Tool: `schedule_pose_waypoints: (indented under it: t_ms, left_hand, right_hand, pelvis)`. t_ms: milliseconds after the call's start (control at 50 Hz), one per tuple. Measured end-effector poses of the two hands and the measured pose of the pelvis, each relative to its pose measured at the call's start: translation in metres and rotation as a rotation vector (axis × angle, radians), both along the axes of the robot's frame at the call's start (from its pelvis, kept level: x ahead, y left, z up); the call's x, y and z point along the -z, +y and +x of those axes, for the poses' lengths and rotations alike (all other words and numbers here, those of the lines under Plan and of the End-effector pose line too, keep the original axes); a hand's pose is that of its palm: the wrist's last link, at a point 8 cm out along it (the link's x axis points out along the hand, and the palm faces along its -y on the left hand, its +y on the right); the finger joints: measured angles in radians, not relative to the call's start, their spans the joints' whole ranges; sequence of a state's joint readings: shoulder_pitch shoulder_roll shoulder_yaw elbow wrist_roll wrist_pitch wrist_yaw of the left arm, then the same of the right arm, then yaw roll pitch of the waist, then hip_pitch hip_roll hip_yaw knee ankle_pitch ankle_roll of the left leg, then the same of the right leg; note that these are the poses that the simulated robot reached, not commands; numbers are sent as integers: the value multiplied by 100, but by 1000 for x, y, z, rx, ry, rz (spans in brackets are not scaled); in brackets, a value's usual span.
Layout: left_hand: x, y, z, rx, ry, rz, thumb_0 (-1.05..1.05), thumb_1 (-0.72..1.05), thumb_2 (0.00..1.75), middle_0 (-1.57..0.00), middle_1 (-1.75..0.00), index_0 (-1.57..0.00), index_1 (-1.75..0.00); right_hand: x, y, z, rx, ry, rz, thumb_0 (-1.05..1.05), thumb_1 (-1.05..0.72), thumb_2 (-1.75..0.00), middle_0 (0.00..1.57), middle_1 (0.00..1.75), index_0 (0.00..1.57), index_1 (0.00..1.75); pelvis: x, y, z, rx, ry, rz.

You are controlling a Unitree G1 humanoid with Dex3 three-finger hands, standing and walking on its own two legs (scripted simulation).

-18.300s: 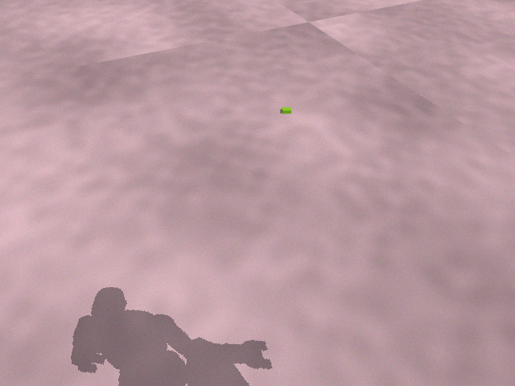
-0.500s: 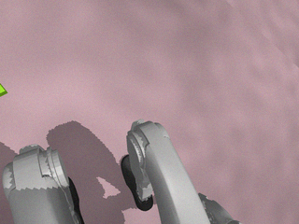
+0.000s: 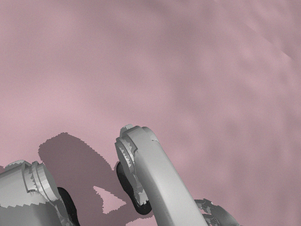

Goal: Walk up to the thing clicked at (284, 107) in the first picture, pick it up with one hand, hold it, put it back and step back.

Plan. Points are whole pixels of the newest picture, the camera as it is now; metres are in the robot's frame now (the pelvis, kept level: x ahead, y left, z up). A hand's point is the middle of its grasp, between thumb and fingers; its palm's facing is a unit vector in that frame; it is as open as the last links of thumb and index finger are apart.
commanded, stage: approach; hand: left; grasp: from above
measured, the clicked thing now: out of the picture +0.49 +0.32 -0.31
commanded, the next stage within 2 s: rest palm in 0.24 s
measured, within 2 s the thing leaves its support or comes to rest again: neither
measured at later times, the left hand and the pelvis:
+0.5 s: hand out of the picture +0.48 +0.35 -0.19, palm faces -0.31 -0.23 -0.92, open 11.6 cm; pelvis +0.01 +0.01 +0.00, yaw +0 degrees
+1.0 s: hand out of the picture +0.48 +0.31 -0.25, palm faces -0.32 -0.27 -0.91, open 12.4 cm; pelvis +0.00 +0.00 +0.00, yaw -3 degrees
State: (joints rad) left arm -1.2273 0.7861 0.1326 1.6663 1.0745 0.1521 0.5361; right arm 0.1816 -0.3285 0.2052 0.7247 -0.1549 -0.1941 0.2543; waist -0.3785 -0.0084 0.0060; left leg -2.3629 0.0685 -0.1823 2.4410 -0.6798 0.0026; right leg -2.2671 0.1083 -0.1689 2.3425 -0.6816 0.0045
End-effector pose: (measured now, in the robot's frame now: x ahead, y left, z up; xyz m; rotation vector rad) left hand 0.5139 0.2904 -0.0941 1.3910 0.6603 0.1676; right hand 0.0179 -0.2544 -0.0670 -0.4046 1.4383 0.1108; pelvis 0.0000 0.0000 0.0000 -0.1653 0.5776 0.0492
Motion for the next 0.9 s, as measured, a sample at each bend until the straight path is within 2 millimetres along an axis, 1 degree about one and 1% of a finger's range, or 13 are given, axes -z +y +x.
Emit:
schedule_pose_waypoints:
  t_ms: [60,100,200,260,320,400,440,500,560,620,680,740,900]
  left_hand:
    - [0,3,-4,-36,44,11,0,-10,58,-44,-78,-48,-73]
    - [6,9,-12,-72,78,0,0,-10,58,-43,-78,-48,-73]
    - [31,33,-43,-150,157,-35,0,-10,57,-43,-78,-48,-72]
    - [43,48,-55,-155,159,-53,0,-10,57,-43,-78,-48,-72]
    - [49,59,-54,-107,138,-47,0,-10,56,-43,-79,-48,-73]
    - [45,66,-43,-50,71,-33,0,-10,56,-43,-79,-49,-73]
    - [41,66,-37,-37,41,-30,0,-11,57,-42,-79,-48,-73]
    - [40,62,-35,-38,55,-25,0,-13,58,-41,-79,-45,-73]
    - [47,54,-38,-53,95,-36,0,-14,60,-39,-79,-43,-74]
    - [58,44,-40,-57,124,-53,0,-15,61,-37,-79,-41,-74]
    - [70,37,-41,-52,129,-72,0,-16,62,-37,-79,-41,-75]
    - [81,32,-40,-46,115,-71,0,-17,63,-37,-79,-41,-75]
    - [99,31,-36,-87,89,-35,0,-20,66,-37,-78,-39,-76]
  right_hand:
    - [3,2,-8,19,11,17,0,-91,-89,20,30,20,30]
    - [5,3,-12,26,17,27,0,-91,-89,20,30,20,30]
    - [10,8,-17,14,45,38,0,-91,-89,20,30,20,30]
    - [11,11,-16,-14,63,36,0,-91,-89,20,30,20,30]
    - [11,12,-9,-48,72,25,0,-91,-89,20,30,20,30]
    - [9,12,7,-75,57,-5,0,-91,-89,20,30,20,30]
    - [6,12,16,-84,42,-15,0,-91,-89,20,30,20,30]
    - [2,13,29,-101,12,-19,0,-91,-89,20,30,20,30]
    - [-2,13,38,-121,-21,-18,0,-91,-89,20,30,20,30]
    - [-6,14,38,-137,-34,-16,0,-91,-89,20,30,20,30]
    - [-9,13,29,-142,-18,-16,0,-91,-89,20,30,20,30]
    - [-11,13,16,-140,14,-19,0,-91,-89,20,30,20,30]
    - [-19,18,-20,-112,119,-11,0,-91,-90,20,30,20,30]
  pelvis:
    - [-1,-1,-1,4,-2,7]
    - [-1,-1,-2,5,-8,11]
    - [2,-2,-5,1,-27,19]
    - [4,-3,-6,-5,-40,21]
    - [6,-2,-5,-10,-48,16]
    - [7,1,-1,-12,-41,-2]
    - [6,3,2,-13,-31,-11]
    - [4,5,5,-14,-21,-21]
    - [2,6,5,-11,-23,-28]
    - [1,6,3,-7,-30,-31]
    - [2,5,0,-3,-40,-30]
    - [5,4,-2,0,-52,-28]
    - [6,4,-4,12,-69,-34]
